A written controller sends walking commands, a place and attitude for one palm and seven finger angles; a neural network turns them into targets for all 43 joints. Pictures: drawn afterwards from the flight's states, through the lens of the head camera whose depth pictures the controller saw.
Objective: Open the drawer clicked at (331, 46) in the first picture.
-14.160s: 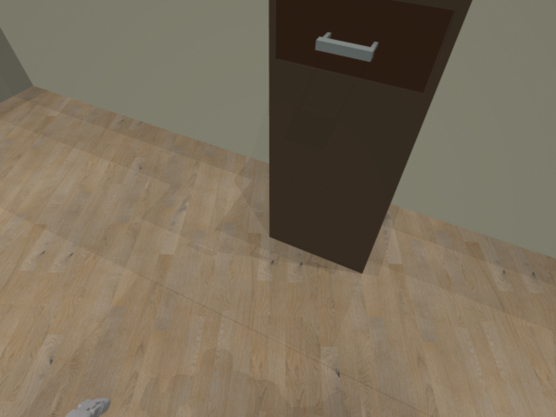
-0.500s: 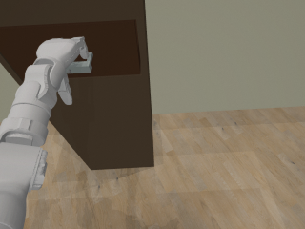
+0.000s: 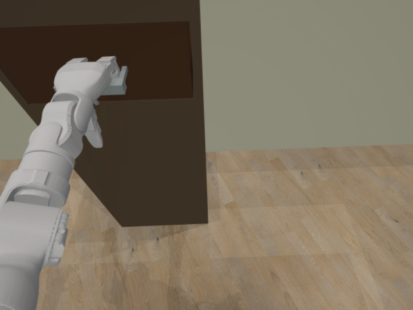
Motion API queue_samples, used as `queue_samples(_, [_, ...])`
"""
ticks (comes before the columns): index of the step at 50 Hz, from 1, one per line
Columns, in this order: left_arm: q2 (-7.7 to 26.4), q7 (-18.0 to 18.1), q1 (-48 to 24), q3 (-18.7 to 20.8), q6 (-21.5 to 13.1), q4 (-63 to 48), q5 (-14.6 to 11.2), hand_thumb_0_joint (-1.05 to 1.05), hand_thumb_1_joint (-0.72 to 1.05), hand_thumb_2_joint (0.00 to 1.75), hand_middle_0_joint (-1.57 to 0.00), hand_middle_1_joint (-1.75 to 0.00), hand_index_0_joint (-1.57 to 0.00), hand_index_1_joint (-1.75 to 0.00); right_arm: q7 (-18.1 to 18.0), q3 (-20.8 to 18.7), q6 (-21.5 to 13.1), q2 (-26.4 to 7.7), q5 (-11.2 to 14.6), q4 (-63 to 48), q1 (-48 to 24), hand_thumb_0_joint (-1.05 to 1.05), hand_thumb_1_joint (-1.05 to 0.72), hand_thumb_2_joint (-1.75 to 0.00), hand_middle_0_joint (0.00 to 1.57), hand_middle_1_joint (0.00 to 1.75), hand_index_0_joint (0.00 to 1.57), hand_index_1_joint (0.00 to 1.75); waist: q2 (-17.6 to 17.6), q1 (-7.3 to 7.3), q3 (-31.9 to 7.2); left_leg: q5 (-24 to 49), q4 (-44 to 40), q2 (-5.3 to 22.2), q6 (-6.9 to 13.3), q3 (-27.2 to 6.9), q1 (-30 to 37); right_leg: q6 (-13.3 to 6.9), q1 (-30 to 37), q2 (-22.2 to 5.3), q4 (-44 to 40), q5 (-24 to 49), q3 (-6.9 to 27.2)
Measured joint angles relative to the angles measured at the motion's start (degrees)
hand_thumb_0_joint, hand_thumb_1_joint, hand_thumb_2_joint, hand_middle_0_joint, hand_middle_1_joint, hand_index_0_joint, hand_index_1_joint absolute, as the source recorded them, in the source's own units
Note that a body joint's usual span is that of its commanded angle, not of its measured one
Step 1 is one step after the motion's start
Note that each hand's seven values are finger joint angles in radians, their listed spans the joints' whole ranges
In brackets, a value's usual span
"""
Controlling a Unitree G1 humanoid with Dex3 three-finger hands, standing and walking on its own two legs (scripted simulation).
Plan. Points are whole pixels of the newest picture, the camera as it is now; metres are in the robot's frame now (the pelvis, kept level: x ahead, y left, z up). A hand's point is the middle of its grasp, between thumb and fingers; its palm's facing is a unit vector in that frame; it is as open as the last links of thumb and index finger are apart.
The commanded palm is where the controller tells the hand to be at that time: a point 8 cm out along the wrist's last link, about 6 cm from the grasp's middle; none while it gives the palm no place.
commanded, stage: lower the fingers behind the handle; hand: left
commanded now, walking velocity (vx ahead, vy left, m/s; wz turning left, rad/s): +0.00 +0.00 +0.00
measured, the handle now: (93, 79) +0.53 +0.23 +0.15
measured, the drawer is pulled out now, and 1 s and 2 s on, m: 0.00 0.00 0.05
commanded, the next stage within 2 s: close the thumb around the handle in 0.50 s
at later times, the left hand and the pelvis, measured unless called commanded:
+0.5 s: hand (96, 103) +0.49 +0.22 +0.13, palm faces -0.01 -0.03 -1.00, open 13.8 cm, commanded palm +0.46 +0.23 +0.19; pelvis +0.00 +0.00 +0.00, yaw +0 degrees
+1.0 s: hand (96, 107) +0.47 +0.22 +0.13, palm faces +0.00 -0.02 -1.00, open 9.4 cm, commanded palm +0.45 +0.22 +0.19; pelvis +0.00 +0.00 +0.00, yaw +0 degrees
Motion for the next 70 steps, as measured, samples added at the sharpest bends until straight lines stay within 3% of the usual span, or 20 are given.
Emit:
queue_samples(8, [-0.1,2.1,-0.9,-0.3,0.6,2.0,0.9,0.0,-0.49,0.3,-0.31,-1.2,-0.32,-1.2,-0.1,0.1,-0.2,0.4,0.0,0.8,0.7,0.01,-0.91,-0.9,0.21,0.3,0.2,0.3,0.0,-0.04,0.1,-0.3,1.0,0.0,0.0,-0.4,-1.2,0.0,-1.0,0.0,0.8,-0.3,-0.3])
queue_samples(20, [0.7,1.1,-1.7,0.4,0.5,3.3,0.8,0.0,-0.49,0.3,-0.31,-1.2,-0.32,-1.2,-0.5,-0.4,-0.2,-0.4,-0.1,0.8,2.3,0.01,-0.91,-0.9,0.21,0.3,0.2,0.3,0.0,-0.89,-0.2,-0.4,1.2,0.2,0.0,-0.1,-1.6,-0.1,-1.5,0.2,0.8,-0.2,-0.1])
queue_samples(28, [0.8,1.6,1.1,1.5,0.1,0.6,0.7,0.0,-0.49,0.3,-0.31,-1.2,-0.32,-1.2,-0.2,-0.7,0.0,-0.6,-0.1,0.6,2.5,0.01,-0.91,-0.9,0.2,0.3,0.2,0.3,0.0,-0.59,-0.4,-0.5,0.9,0.4,0.0,0.3,-1.0,0.0,-1.0,0.4,0.4,-0.1,0.3])
queue_samples(35, [0.0,1.8,1.9,0.2,1.1,-1.1,0.2,0.0,-0.46,0.31,-0.31,-1.2,-0.32,-1.21,0.0,-0.7,-0.2,-0.3,0.0,0.8,1.4,0.01,-0.91,-0.9,0.2,0.3,0.2,0.3,0.1,0.03,-0.2,-0.4,0.8,0.2,0.1,-0.1,-0.4,0.0,-0.2,0.2,0.2,-0.1,0.0])
queue_samples(43, [-0.6,1.2,0.8,-0.7,1.6,0.1,0.4,0.0,-0.2,0.43,-0.33,-1.23,-0.34,-1.23,-0.1,-0.3,-0.6,0.1,0.0,0.4,0.1,0.01,-0.91,-0.9,0.21,0.3,0.2,0.3,0.2,0.27,-0.2,-0.2,0.8,0.0,0.1,-0.3,-0.4,0.1,-0.1,0.0,0.4,-0.1,-0.2])
queue_samples(52, [-1.6,2.0,0.3,-1.3,1.4,0.4,0.6,0.0,0.26,0.62,-0.37,-1.28,-0.37,-1.28,0.1,-0.1,-0.6,0.1,-0.1,0.4,0.0,0.01,-0.91,-0.9,0.21,0.3,0.2,0.3,0.2,0.42,-0.1,-0.1,1.0,-0.2,0.1,-0.4,-0.6,0.0,-0.4,-0.2,0.9,-0.1,-0.3])
queue_samples(61, [-0.6,2.5,-0.3,0.3,1.8,2.3,1.1,0.0,0.7,0.81,-0.4,-1.33,-0.41,-1.33,-0.3,0.1,-0.7,0.0,-0.2,0.8,0.7,0.01,-0.91,-0.9,0.21,0.3,0.2,0.3,0.2,-0.43,0.0,0.2,0.7,0.1,0.0,-0.1,-0.7,-0.1,-0.7,0.1,0.6,0.2,0.0])
queue_samples(70, [0.4,1.6,0.8,0.7,0.9,1.3,0.8,0.0,0.73,0.81,-0.37,-1.34,-0.42,-1.35,-0.7,-0.4,-0.7,-0.5,0.0,1.0,1.9,0.01,-0.91,-0.9,0.21,0.3,0.2,0.3,0.2,-0.63,0.3,0.3,0.2,0.3,-0.1,0.1,-0.1,-0.2,-0.1,0.4,0.0,0.5,0.2])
